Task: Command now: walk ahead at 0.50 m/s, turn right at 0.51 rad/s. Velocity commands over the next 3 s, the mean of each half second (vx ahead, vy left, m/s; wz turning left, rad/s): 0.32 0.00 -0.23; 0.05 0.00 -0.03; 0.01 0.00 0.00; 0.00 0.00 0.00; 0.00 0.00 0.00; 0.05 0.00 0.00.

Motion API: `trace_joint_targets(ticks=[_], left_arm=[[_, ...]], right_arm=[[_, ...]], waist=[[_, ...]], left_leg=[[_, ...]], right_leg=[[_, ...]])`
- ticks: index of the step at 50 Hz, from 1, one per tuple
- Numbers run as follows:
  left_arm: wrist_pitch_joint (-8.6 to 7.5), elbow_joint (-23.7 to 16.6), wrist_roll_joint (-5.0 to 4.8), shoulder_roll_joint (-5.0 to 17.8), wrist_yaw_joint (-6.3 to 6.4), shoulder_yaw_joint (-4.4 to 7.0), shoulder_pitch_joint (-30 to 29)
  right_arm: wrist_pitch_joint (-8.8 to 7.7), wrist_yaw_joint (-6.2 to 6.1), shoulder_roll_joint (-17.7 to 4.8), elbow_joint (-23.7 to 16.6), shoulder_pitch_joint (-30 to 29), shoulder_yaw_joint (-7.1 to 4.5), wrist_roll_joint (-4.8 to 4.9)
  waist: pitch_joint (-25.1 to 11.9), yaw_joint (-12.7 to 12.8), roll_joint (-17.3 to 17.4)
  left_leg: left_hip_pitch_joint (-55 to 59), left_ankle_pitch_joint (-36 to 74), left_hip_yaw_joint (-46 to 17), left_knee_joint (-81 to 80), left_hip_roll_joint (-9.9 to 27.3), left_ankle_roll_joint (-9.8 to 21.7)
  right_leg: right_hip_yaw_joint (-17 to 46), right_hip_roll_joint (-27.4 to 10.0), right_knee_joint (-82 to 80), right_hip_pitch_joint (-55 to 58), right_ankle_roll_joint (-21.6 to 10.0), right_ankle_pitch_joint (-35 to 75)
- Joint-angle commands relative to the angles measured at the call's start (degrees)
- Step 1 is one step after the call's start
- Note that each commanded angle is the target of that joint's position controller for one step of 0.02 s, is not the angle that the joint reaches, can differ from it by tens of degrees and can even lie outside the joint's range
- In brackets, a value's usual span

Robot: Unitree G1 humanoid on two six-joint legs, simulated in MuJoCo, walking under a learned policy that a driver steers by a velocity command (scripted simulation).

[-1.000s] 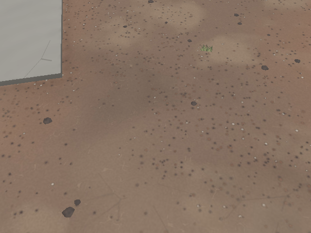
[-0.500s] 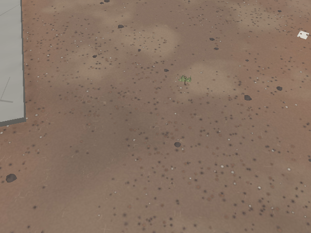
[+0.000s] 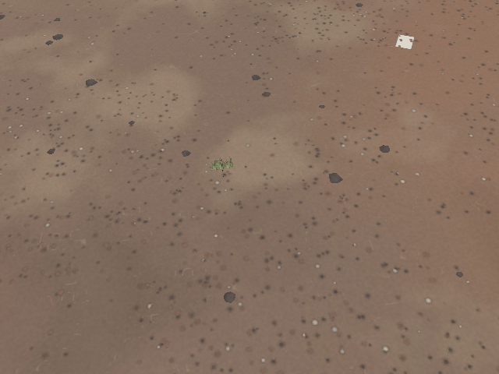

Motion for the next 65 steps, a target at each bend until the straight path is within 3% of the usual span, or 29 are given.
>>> trace_joint_targets(ticks=[1, 8, 10, 12, 13, 14, 15, 16, 17, 18, 19, 20, 24, 29, 31, 33, 34, 35, 36, 37, 39, 45, 65], left_arm=[[-0.74, -3.1, -0.03, 7.7, 0.10, 1.38, 3.0], [-0.86, -1.6, 0.93, 6.9, 1.15, 0.42, 9.1], [-0.88, -1.6, 1.17, 7.3, 1.66, 0.27, 7.8], [-1.36, -1.7, 0.97, 8.6, 1.79, 0.38, 5.6], [-1.76, -2.0, 0.31, 8.7, 1.55, 0.30, 4.3], [-2.22, -4.2, -0.62, 6.2, 1.50, -0.43, 4.8], [-1.32, -1.7, -3.56, 2.0, 1.98, -0.78, 17.2], [-0.52, -0.4, -0.68, 7.7, 2.40, 0.20, 14.7], [-0.22, -1.1, 0.11, 6.6, 2.11, 0.15, 9.0], [0.13, -1.8, 0.79, 5.3, 1.78, -0.23, 5.8], [0.92, -2.1, 1.38, 4.8, 1.23, -0.27, 3.6], [1.88, -1.7, 1.90, 3.9, 0.76, -0.41, 4.7], [3.96, -0.2, 1.50, 1.3, 0.74, -1.31, 5.2], [5.23, 0.0, 1.43, 2.1, 1.44, -2.19, -1.8], [4.89, 0.7, 1.42, 1.7, 1.62, -2.55, -2.5], [3.94, 1.5, 1.78, 1.9, 2.05, -2.96, -2.4], [3.15, 1.7, 2.25, 3.7, 2.36, -2.92, -1.5], [2.83, 2.2, 1.21, 5.9, 2.41, -2.56, -4.2], [2.42, 2.6, 0.60, 3.0, 2.09, -3.28, -5.2], [2.00, 2.8, 0.41, 2.1, 1.96, -3.60, -5.8], [1.78, 3.5, 0.21, 2.6, 2.22, -3.46, -5.6], [1.91, 5.7, 0.34, 1.4, 2.35, -3.65, -3.1], [2.16, 9.4, 0.37, -0.8, 2.78, -4.46, 0.0]], right_arm=[[0.46, 0.29, -3.6, -4.2, -2.6, -0.53, 0.13], [-0.54, 1.09, -3.3, -8.1, -12.6, 0.66, 0.74], [-1.44, 0.80, -3.8, -7.5, -9.3, 0.67, 0.72], [-2.51, -0.10, -6.2, -3.7, 1.8, -0.27, 0.65], [-3.42, -0.69, -7.5, -1.7, 9.1, -0.68, 0.35], [-3.92, -1.44, -11.5, -0.4, 17.4, -1.32, -0.75], [-3.06, -0.58, -14.6, 0.4, 18.2, -2.39, 0.04], [-2.13, 0.01, -10.3, -0.6, 16.1, -1.72, 2.37], [-2.13, -0.07, -6.4, -1.0, 10.2, -0.53, 2.68], [-2.00, -0.28, -3.5, -1.3, 6.4, 0.41, 2.31], [-2.00, -0.72, -2.5, -0.9, 5.6, 0.94, 2.30], [-1.94, -0.98, -2.5, 0.1, 5.8, 1.22, 2.31], [-2.41, -0.84, -4.4, 1.8, 5.4, 1.46, 1.35], [-0.15, -1.01, -6.1, 3.7, 8.4, 1.04, 1.21], [0.95, -1.25, -6.0, 4.0, 7.8, 1.02, 1.51], [1.47, -1.46, -4.8, 4.6, 8.9, 1.40, 1.62], [1.45, -1.38, -3.8, 4.7, 9.9, 1.60, 1.65], [1.67, -1.18, -2.0, 5.5, 13.5, 1.70, 2.56], [1.93, -1.24, -2.1, 6.9, 13.5, 1.78, 2.36], [2.01, -1.30, -2.4, 7.5, 13.3, 1.60, 2.22], [2.05, -1.33, -3.2, 8.4, 13.2, 1.38, 1.91], [1.84, -1.82, -1.7, 10.9, 12.7, 1.89, 1.95], [2.41, -2.71, 0.2, 16.4, 14.4, 2.53, 1.97]], waist=[[0.1, 0.2, -4.1], [1.3, 4.1, -5.0], [0.6, 2.1, -5.7], [-3.9, -2.7, -6.5], [-7.5, -6.4, -5.0], [-15.4, -8.2, 1.4], [-25.5, -3.9, 14.5], [-23.7, -3.8, 3.5], [-14.8, -2.6, 1.5], [-9.6, -1.5, 0.1], [-6.8, -1.1, 1.4], [-6.2, 0.1, 2.8], [-7.5, 2.3, 4.6], [-5.5, -0.8, 6.4], [-2.9, -0.3, 5.1], [-0.7, 0.0, 1.9], [-0.4, -0.6, -1.2], [1.6, -4.4, -8.1], [1.3, -4.0, -7.8], [1.3, -4.2, -7.0], [1.0, -3.9, -6.0], [0.6, -2.6, -2.1], [1.5, -2.5, -1.6]], left_leg=[[-2.3, 7.2, 2.8, -6.6, -1.6, -1.1], [-1.8, 11.7, 4.5, -20.3, -4.6, 2.0], [5.4, 9.8, 4.8, -24.5, -6.7, 3.9], [18.2, 10.5, 5.0, -29.0, -9.6, 6.1], [29.1, 20.7, 3.3, -32.8, -6.7, 7.4], [44.5, 45.4, -7.8, -27.2, 6.5, 10.0], [57.9, 70.5, -25.3, -24.5, 21.8, 22.0], [50.8, 63.7, -25.4, -28.3, 17.9, 20.8], [42.7, 55.7, -18.1, -31.2, 14.7, 19.0], [36.4, 49.9, -13.7, -34.1, 11.5, 16.8], [32.0, 47.3, -10.1, -36.5, 9.2, 15.5], [27.3, 46.0, -7.2, -37.9, 7.3, 14.4], [20.6, 42.3, -1.5, -39.5, 4.7, 14.3], [17.7, 5.2, -4.8, -43.2, 3.9, 13.2], [15.1, -6.8, -6.6, -43.5, 3.7, 12.2], [12.0, -11.8, -7.3, -42.4, 2.7, 8.7], [11.6, -10.5, -6.4, -39.6, 1.1, 6.5], [15.4, -7.2, -1.2, -38.5, -4.4, 5.0], [24.0, -2.4, -0.2, -37.1, -4.8, 4.4], [27.6, 0.4, -0.8, -36.7, -4.1, 4.4], [28.1, 1.7, -1.6, -36.7, -3.0, 4.8], [25.5, 2.4, -1.9, -37.9, -2.5, 4.4], [26.3, 4.7, -1.9, -36.8, -2.0, 4.3]], right_leg=[[13.1, -14.3, -6.6, 0.2, -5.6, 19.3], [12.2, -15.9, -3.1, 10.9, -3.4, 30.7], [11.0, -15.8, 1.3, 10.8, -1.3, 41.8], [10.6, -14.3, 11.3, 10.8, 1.2, 51.9], [9.1, -12.0, 20.4, 6.6, 2.3, 46.0], [6.8, -8.4, 35.2, -3.7, 3.6, 21.7], [2.9, 0.9, 54.8, -16.4, 5.9, -26.7], [6.2, -1.6, 57.1, -17.5, 5.4, -22.1], [6.6, -3.5, 55.4, -19.0, 6.0, -18.4], [5.6, -5.6, 52.0, -19.3, 6.4, -16.4], [5.1, -6.9, 49.0, -18.4, 6.9, -14.9], [4.2, -7.2, 46.3, -14.3, 7.4, -13.4], [1.1, -7.0, 35.3, -7.2, 8.5, -11.1], [-1.6, -8.4, 22.1, -4.4, 8.1, -8.7], [-2.4, -8.3, 15.5, -1.9, 7.5, -6.3], [0.4, -10.1, 5.1, 2.6, 6.2, -1.4], [6.3, -15.1, 1.4, 3.6, 5.2, -0.1], [10.2, -17.6, -0.3, -4.0, 3.4, -3.0], [10.2, -17.6, -2.7, -10.5, 3.6, -7.6], [8.9, -16.0, -3.3, -12.5, 4.7, -9.0], [6.7, -14.0, -2.9, -10.5, 5.6, -6.2], [5.4, -13.7, -0.9, -5.3, 4.9, -0.6], [4.3, -13.2, -0.5, -4.2, 4.8, 2.4]])
Next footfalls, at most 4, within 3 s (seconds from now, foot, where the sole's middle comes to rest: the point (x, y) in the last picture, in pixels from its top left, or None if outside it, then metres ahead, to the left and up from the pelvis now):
0.26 left None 0.34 0.12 -0.78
0.68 right None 0.28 -0.08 -0.78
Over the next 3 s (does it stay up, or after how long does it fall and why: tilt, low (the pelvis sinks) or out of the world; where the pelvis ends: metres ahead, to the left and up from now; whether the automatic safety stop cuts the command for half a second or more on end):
stays up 0.30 0.01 -0.01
